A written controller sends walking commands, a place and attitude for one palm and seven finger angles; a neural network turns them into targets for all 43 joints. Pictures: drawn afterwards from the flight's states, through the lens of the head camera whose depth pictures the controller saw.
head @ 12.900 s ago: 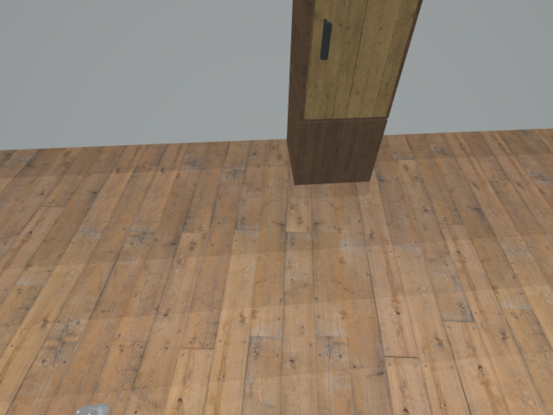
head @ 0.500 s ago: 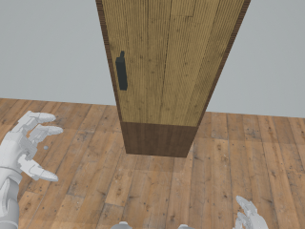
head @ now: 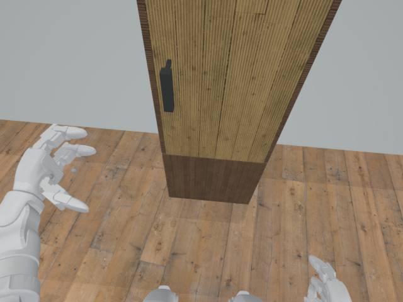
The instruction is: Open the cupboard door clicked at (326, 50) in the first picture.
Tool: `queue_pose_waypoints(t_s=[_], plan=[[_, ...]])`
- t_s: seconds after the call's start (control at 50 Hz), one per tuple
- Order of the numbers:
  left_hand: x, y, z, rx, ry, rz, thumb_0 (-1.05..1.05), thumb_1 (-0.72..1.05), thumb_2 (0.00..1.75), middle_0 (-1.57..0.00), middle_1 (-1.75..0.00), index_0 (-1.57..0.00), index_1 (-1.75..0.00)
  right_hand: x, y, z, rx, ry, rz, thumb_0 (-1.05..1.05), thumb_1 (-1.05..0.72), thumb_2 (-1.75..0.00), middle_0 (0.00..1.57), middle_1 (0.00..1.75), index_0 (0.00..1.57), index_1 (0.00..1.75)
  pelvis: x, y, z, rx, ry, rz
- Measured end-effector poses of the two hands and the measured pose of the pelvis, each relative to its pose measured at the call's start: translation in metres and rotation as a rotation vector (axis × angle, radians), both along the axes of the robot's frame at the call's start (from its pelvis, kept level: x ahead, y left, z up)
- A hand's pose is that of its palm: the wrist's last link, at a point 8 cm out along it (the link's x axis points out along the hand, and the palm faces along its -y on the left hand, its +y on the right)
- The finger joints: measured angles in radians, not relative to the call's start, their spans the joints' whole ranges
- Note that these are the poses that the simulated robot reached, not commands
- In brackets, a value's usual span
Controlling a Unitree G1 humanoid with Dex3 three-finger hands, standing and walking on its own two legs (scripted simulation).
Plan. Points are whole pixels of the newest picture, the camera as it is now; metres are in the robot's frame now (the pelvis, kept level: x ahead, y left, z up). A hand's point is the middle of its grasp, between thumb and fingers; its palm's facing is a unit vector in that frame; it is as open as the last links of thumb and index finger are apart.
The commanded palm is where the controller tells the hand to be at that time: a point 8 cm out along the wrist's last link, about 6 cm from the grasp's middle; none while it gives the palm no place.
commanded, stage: move the hooked fingers beside the handle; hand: left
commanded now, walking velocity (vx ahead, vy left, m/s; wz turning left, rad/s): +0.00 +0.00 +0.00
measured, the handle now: (169, 86) +0.61 +0.12 +0.06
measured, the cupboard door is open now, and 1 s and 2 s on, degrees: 0 0 0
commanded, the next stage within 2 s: none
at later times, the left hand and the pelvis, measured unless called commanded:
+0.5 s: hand (106, 137) +0.41 +0.22 +0.08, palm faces -0.07 -1.00 -0.01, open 14.0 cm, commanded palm +0.40 +0.28 +0.07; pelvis +0.00 +0.01 +0.00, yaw -2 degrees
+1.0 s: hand (126, 109) +0.50 +0.20 +0.07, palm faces -0.06 -1.00 -0.01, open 14.0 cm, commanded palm +0.49 +0.25 +0.06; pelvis +0.00 +0.00 -0.02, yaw -3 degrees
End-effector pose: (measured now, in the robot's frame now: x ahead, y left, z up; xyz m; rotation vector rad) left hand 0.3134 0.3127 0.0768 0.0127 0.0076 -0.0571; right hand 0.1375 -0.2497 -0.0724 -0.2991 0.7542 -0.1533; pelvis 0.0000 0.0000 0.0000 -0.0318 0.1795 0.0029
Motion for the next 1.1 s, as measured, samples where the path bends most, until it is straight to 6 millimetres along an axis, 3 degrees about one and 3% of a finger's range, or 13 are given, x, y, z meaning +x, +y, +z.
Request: queue_pose_waypoints(t_s=[0.34,0.68,1.1], plan=[[0.056,-0.020,-0.001,-0.004,-0.003,-0.007,-0.01,-0.50,0.30,-0.30,-1.20,-0.30,-1.20,-0.050,-0.005,-0.015,0.011,0.178,-0.100,0.02,-0.91,-0.90,0.21,0.30,0.20,0.30,0.004,0.005,-0.001,0.004,0.040,-0.024],[0.115,-0.043,-0.003,0.003,0.011,0.004,-0.01,-0.50,0.30,-0.30,-1.20,-0.30,-1.20,-0.083,-0.011,-0.029,0.013,0.308,-0.159,0.01,-0.91,-0.90,0.21,0.30,0.20,0.30,0.002,0.003,-0.008,0.005,0.089,-0.033],[0.184,-0.064,-0.006,-0.004,0.037,-0.006,-0.01,-0.50,0.30,-0.30,-1.20,-0.30,-1.20,-0.149,-0.012,-0.037,-0.001,0.541,-0.261,0.01,-0.91,-0.90,0.21,0.30,0.20,0.30,0.003,0.003,-0.018,-0.006,0.174,-0.044]])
